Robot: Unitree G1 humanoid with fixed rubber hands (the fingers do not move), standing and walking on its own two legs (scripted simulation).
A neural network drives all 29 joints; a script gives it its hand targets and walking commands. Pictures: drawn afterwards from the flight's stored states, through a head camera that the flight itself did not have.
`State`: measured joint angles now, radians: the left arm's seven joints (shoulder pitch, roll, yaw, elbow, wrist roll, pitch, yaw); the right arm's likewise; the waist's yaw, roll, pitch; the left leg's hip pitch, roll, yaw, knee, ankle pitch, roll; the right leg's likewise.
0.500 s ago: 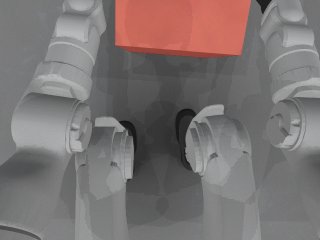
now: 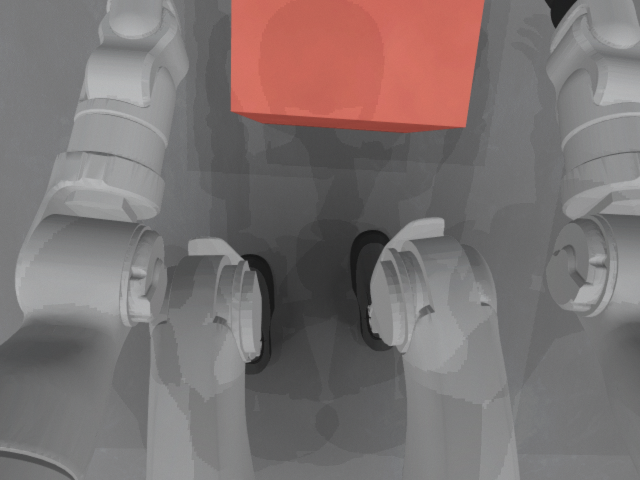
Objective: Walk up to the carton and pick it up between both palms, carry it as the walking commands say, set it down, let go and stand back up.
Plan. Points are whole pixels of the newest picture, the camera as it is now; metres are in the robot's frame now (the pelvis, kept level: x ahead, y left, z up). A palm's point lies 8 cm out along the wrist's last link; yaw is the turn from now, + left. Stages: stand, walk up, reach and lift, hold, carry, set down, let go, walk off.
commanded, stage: set down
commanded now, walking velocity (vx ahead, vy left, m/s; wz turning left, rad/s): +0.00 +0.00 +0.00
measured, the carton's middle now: (348, 7) +0.55 -0.08 -0.26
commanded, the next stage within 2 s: let go in 1.14 s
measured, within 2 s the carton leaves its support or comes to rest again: neither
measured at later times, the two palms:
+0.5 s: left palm out of the picture +0.57 +0.11 +0.00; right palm out of the picture +0.51 -0.29 +0.01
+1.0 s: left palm out of the picture +0.56 +0.11 +0.16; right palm out of the picture +0.51 -0.30 +0.16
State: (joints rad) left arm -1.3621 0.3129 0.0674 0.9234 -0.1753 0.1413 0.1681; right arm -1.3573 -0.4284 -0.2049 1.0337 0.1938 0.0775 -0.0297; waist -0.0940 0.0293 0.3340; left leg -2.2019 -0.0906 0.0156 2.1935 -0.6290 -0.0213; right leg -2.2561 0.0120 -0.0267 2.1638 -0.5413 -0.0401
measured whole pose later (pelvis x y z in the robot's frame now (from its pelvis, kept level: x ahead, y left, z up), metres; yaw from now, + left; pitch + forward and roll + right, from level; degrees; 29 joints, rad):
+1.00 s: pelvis +0.04 +0.00 +0.25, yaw -1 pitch +45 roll +3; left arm -1.08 0.22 0.23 0.79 -0.01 0.20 0.09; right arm -1.07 -0.36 -0.34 0.87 0.04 0.14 0.10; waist -0.08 0.03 -0.06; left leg -1.60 -0.08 -0.03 1.19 -0.39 -0.01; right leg -1.65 0.04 0.03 1.19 -0.33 -0.02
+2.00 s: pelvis +0.12 +0.01 +0.39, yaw -3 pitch +7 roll -1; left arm 0.14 0.19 0.06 0.47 0.01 0.02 -0.03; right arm 0.17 -0.21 -0.07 0.46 0.01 0.01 0.08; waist -0.02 0.00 0.03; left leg -0.33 -0.04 -0.06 0.50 -0.29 0.02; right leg -0.36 0.04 0.04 0.47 -0.23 -0.01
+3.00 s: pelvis +0.15 +0.00 +0.40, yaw -2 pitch +0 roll +0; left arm 0.16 0.32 0.03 0.83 0.04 0.01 0.03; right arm 0.18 -0.35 -0.03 0.76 -0.03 0.01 -0.03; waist 0.01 0.03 0.00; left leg -0.12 -0.03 -0.07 0.45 -0.32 0.01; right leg -0.16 0.04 0.01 0.44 -0.27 -0.03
